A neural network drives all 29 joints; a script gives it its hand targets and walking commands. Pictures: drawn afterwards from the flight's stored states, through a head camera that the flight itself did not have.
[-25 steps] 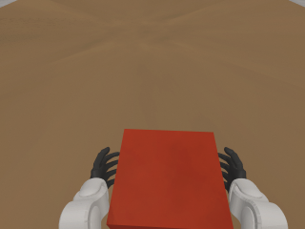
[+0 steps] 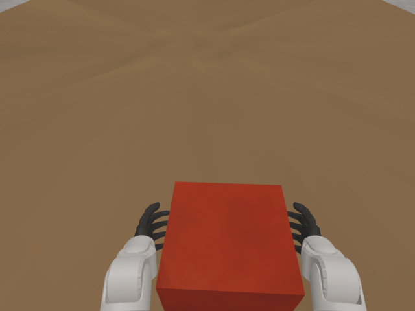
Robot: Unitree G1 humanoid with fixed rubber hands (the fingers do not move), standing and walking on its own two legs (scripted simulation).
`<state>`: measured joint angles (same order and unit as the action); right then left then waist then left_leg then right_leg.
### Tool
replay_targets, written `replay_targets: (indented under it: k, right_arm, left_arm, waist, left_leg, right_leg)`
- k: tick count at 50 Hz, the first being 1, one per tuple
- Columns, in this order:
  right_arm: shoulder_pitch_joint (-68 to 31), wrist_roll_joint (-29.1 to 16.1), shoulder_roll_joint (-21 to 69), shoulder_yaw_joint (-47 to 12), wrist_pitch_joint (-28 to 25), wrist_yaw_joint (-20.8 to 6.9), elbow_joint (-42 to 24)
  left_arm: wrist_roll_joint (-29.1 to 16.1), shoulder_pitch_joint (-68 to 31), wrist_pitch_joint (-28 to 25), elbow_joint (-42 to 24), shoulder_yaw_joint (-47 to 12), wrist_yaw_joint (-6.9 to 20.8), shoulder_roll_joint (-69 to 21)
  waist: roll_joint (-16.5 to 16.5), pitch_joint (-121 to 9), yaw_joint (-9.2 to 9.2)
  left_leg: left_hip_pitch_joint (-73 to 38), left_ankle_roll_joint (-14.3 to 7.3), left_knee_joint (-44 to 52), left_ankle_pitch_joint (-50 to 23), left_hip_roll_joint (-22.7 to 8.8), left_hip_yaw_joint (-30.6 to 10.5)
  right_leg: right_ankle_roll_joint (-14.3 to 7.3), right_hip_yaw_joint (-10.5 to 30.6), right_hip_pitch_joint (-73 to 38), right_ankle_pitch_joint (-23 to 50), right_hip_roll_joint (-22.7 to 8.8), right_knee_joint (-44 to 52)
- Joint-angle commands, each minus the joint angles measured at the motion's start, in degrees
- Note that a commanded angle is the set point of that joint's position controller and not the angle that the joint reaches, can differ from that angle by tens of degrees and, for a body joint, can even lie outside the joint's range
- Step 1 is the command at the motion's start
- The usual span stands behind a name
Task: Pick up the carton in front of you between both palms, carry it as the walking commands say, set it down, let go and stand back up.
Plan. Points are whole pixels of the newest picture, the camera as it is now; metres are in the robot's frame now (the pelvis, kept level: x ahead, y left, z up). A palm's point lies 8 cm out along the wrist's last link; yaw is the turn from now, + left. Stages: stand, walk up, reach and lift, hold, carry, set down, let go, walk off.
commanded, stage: carry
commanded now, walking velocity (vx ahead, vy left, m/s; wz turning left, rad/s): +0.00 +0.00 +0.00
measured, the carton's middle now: (225, 260) +0.25 +0.00 -0.02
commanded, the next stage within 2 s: hold in 0.74 s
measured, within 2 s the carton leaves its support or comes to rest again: neither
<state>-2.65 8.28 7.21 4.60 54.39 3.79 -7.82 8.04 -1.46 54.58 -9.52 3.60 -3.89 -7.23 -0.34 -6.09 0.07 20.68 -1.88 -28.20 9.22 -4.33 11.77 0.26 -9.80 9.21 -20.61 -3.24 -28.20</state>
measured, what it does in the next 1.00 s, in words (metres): stands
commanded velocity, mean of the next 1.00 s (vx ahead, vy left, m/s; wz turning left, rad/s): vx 0.00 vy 0.00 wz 0.00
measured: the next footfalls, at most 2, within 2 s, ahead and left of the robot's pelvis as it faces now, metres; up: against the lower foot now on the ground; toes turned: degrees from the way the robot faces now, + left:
none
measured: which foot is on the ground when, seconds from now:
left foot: down 0.00-1.00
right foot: down 0.00-1.00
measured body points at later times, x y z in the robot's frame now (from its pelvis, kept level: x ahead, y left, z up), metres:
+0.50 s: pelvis -0.01 -0.01 +0.00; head -0.01 +0.00 +0.45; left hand +0.29 +0.14 +0.03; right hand +0.29 -0.16 +0.03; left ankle +0.06 +0.10 -0.73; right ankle -0.06 -0.11 -0.73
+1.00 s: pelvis -0.02 -0.01 +0.01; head -0.03 +0.01 +0.46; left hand +0.28 +0.11 +0.03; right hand +0.25 -0.20 +0.03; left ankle +0.06 +0.12 -0.73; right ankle -0.06 -0.11 -0.73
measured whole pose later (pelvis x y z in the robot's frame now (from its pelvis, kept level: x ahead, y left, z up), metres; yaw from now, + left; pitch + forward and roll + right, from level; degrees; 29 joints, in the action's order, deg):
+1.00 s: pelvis -0.02 -0.01 +0.01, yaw -6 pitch -6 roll +0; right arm -9.7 12.1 7.7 9.7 38.3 0.9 9.2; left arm 13.2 -8.6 40.8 5.3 6.8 -1.4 -7.6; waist -2.3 4.6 -0.2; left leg 8.7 1.5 -20.2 5.4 -2.3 1.7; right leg -1.2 -1.1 1.0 -15.7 0.6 -22.6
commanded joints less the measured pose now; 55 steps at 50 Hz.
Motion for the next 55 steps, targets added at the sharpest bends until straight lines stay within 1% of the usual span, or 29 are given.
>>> replay_targets:
  k: [1, 7, 8, 10, 13, 16, 19, 24, 30, 37, 38, 39, 40, 41, 42, 43, 44, 45, 46, 47, 49, 50, 52, 55]
  right_arm:
    - [-22.5, -9.2, 34.3, -26.6, -5.2, -7.3, -1.6]
    - [-27.2, -7.7, 36.2, -23.9, -13.0, -10.3, 7.8]
    - [-26.9, -7.3, 35.0, -22.8, -14.4, -10.4, 9.2]
    - [-29.6, -7.6, 36.9, -23.5, -16.9, -11.2, 11.1]
    - [-31.7, -8.3, 40.6, -25.3, -19.0, -12.4, 12.5]
    - [-32.7, -9.3, 45.3, -28.1, -18.8, -13.5, 11.6]
    - [-31.9, -10.6, 48.5, -30.3, -16.7, -14.0, 9.3]
    - [-29.3, -9.1, 47.5, -27.9, -14.2, -14.1, 10.2]
    - [-31.2, -9.4, 48.5, -28.0, -14.2, -14.3, 10.0]
    - [-31.7, -9.6, 49.1, -28.5, -14.2, -14.5, 10.0]
    - [-26.3, -8.8, 49.9, -27.0, -14.7, -14.7, 11.8]
    - [-26.3, -7.6, 48.4, -25.6, -16.4, -13.9, 10.5]
    - [-24.8, -6.3, 46.3, -24.0, -16.6, -13.6, 10.8]
    - [-24.9, -5.1, 46.6, -22.6, -16.9, -13.1, 12.6]
    - [-26.3, -5.7, 47.0, -23.0, -17.4, -12.9, 12.0]
    - [-27.1, -6.4, 47.4, -23.3, -17.7, -13.0, 12.1]
    - [-26.0, -6.1, 47.3, -22.7, -18.1, -12.5, 13.0]
    - [-28.0, -6.2, 47.2, -24.1, -18.3, -12.8, 12.4]
    - [-28.5, -6.5, 47.4, -24.3, -18.2, -13.2, 12.3]
    - [-29.8, -7.3, 47.9, -24.8, -18.1, -13.6, 12.1]
    - [-31.7, -7.9, 48.2, -25.7, -18.0, -14.3, 12.9]
    - [-32.4, -8.0, 48.1, -25.7, -18.0, -14.6, 13.3]
    - [-33.3, -8.0, 48.1, -25.3, -18.0, -15.1, 14.5]
    - [-34.2, -7.7, 48.7, -24.5, -18.1, -15.5, 16.0]
  left_arm:
    - [-8.7, -23.2, -5.1, -1.0, -26.2, 7.2, -33.6]
    - [-6.3, -27.5, -12.9, 8.9, -23.2, 9.8, -35.7]
    - [-5.9, -27.6, -14.5, 9.3, -22.6, 9.7, -34.7]
    - [-5.6, -29.5, -16.9, 11.9, -22.6, 10.5, -36.4]
    - [-6.3, -31.8, -19.1, 13.1, -24.5, 11.6, -40.1]
    - [-7.6, -32.8, -18.8, 12.0, -27.4, 12.8, -44.8]
    - [-9.2, -32.2, -16.7, 9.4, -29.9, 13.4, -47.9]
    - [-8.1, -29.8, -14.3, 10.4, -27.8, 13.6, -47.4]
    - [-8.5, -31.9, -14.3, 10.2, -27.8, 14.0, -48.4]
    - [-8.5, -32.1, -14.3, 10.5, -27.8, 14.2, -48.9]
    - [-8.5, -25.5, -14.2, 9.1, -27.1, 13.9, -49.5]
    - [-8.1, -27.5, -15.2, 7.9, -26.9, 13.4, -46.6]
    - [-7.6, -26.7, -15.3, 6.7, -26.5, 13.3, -46.1]
    - [-8.1, -29.8, -15.4, 6.4, -27.6, 13.8, -45.5]
    - [-8.3, -30.1, -15.6, 7.0, -28.4, 13.9, -46.2]
    - [-8.6, -30.1, -16.1, 7.3, -28.4, 13.7, -46.5]
    - [-8.1, -30.2, -16.4, 7.6, -28.0, 13.8, -44.9]
    - [-7.9, -30.0, -16.7, 7.6, -28.0, 13.8, -45.5]
    - [-7.8, -30.0, -16.6, 7.8, -27.9, 13.7, -46.0]
    - [-7.4, -29.9, -16.6, 8.2, -27.6, 13.4, -46.6]
    - [-6.1, -28.9, -16.6, 9.9, -26.0, 13.1, -46.6]
    - [-5.5, -28.8, -16.5, 10.8, -25.2, 13.1, -46.6]
    - [-4.8, -29.3, -16.4, 12.2, -24.3, 13.1, -47.0]
    - [-5.0, -31.1, -16.3, 13.2, -24.3, 13.7, -48.0]
  waist:
    - [0.4, -7.5, -0.12]
    - [0.6, -9.2, -0.18]
    - [0.7, -9.4, -0.17]
    - [0.8, -10.1, -0.19]
    - [0.7, -11.2, -0.19]
    - [0.8, -12.5, -0.18]
    - [0.8, -13.5, -0.12]
    - [0.4, -13.0, -0.11]
    - [0.3, -11.5, -0.12]
    - [0.2, -12.0, -0.08]
    - [-5.9, -5.0, 1.10]
    - [-5.6, -7.9, -0.80]
    - [-1.1, -8.4, 0.06]
    - [-4.0, -6.9, -1.25]
    - [-1.8, -6.7, -1.05]
    - [-1.0, -7.8, -1.37]
    - [-2.4, -7.7, -1.27]
    - [-1.2, -6.6, 0.32]
    - [-0.4, -6.8, 0.21]
    - [-0.2, -7.1, 0.64]
    - [-1.3, -5.4, 1.93]
    - [-1.6, -4.3, 2.22]
    - [-1.8, -2.6, 2.26]
    - [-1.9, -1.5, 1.56]
  left_leg:
    - [-9.4, 0.4, 3.6, -5.8, -5.7, -7.2]
    - [-9.6, 0.3, 3.4, -6.5, -5.9, -7.4]
    - [-9.6, 0.3, 3.2, -6.7, -5.9, -7.2]
    - [-9.9, 0.3, 3.1, -7.4, -5.9, -7.3]
    - [-10.4, 0.2, 2.5, -9.2, -5.9, -7.2]
    - [-11.0, 0.1, 1.7, -11.6, -6.0, -7.1]
    - [-11.5, -0.1, 1.0, -13.7, -6.0, -6.9]
    - [-10.9, -0.2, 0.3, -14.6, -6.0, -6.7]
    - [-10.2, 0.1, 0.7, -12.4, -5.8, -6.7]
    - [-10.5, 0.3, 0.6, -12.5, -5.8, -6.5]
    - [-30.3, -0.4, 2.1, -23.2, 9.7, -15.5]
    - [-34.7, -0.1, 1.6, -28.3, 8.1, -17.3]
    - [-30.8, 0.4, 3.3, -26.9, 7.8, -16.9]
    - [-29.2, 1.0, 3.5, -25.5, 8.2, -16.5]
    - [-30.4, 1.2, 3.4, -25.8, 8.8, -16.1]
    - [-31.7, 1.3, 3.6, -26.1, 9.0, -16.3]
    - [-30.9, 1.3, 3.9, -23.8, 9.0, -16.1]
    - [-29.9, 1.7, 4.4, -20.5, 9.8, -15.4]
    - [-29.0, 1.6, 4.8, -20.1, 10.0, -15.4]
    - [-30.1, 1.5, 5.0, -19.8, 10.1, -15.5]
    - [-30.9, 1.2, 5.2, -16.2, 10.5, -15.1]
    - [-31.3, 1.1, 5.2, -14.6, 10.5, -14.9]
    - [-32.3, 0.9, 5.2, -12.3, 10.3, -14.8]
    - [-34.1, 0.9, 5.2, -10.0, 9.8, -14.9]
  right_leg:
    - [-1.3, 5.2, 5.4, 6.5, -6.0, 6.6]
    - [-1.4, 5.2, 4.7, 6.9, -5.7, 5.8]
    - [-1.4, 5.2, 4.6, 7.1, -5.7, 5.7]
    - [-1.3, 5.2, 4.2, 7.7, -5.7, 5.3]
    - [-1.4, 5.2, 3.7, 9.1, -5.6, 4.7]
    - [-1.4, 5.1, 3.2, 10.9, -5.5, 3.8]
    - [-1.4, 5.0, 2.8, 12.8, -5.6, 2.9]
    - [-1.4, 5.1, 3.0, 14.8, -5.8, 2.6]
    - [-1.5, 5.3, 3.8, 13.5, -5.9, 3.2]
    - [-1.6, 5.2, 3.4, 13.8, -5.9, 3.2]
    - [-1.8, 16.8, 8.7, 30.3, 5.5, 7.7]
    - [-1.9, 17.0, 9.2, 32.6, 5.7, 7.9]
    - [-2.2, 16.9, 2.6, 31.5, 6.1, 8.0]
    - [-2.3, 16.1, 1.4, 27.3, 6.5, 9.5]
    - [-1.9, 16.3, 1.7, 29.9, 6.5, 9.5]
    - [-1.7, 16.5, 1.2, 31.0, 6.4, 9.6]
    - [-1.9, 16.7, -0.4, 26.7, 6.4, 10.9]
    - [-1.6, 16.4, -0.2, 26.3, 6.4, 10.6]
    - [-1.2, 16.0, -1.5, 27.9, 6.6, 10.0]
    - [-0.8, 16.1, -0.9, 28.2, 6.5, 10.0]
    - [-0.6, 16.2, 1.7, 23.8, 6.4, 10.7]
    - [-0.7, 16.2, 3.4, 21.4, 6.2, 11.1]
    - [-1.2, 16.4, 6.6, 16.9, 5.9, 11.8]
    - [-2.1, 16.6, 10.1, 12.1, 5.6, 12.7]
